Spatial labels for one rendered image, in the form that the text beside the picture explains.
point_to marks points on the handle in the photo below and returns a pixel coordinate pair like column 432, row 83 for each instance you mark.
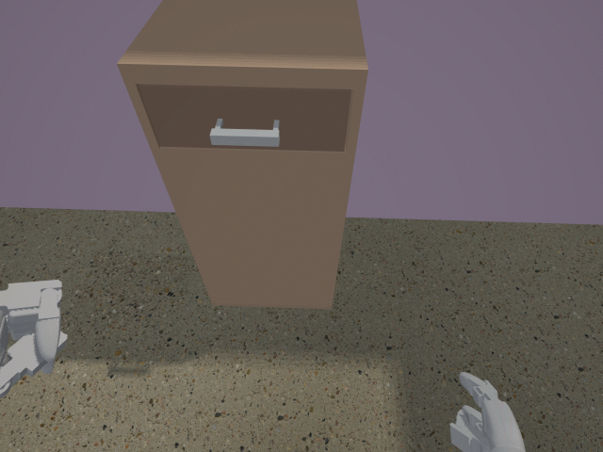
column 245, row 137

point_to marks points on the drawer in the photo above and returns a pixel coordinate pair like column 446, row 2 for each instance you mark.
column 310, row 119

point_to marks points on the robot left hand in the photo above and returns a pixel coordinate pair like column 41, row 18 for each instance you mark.
column 30, row 312

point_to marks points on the robot right hand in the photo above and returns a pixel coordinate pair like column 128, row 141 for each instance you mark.
column 495, row 426

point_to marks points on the cabinet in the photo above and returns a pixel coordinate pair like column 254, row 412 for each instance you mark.
column 265, row 227

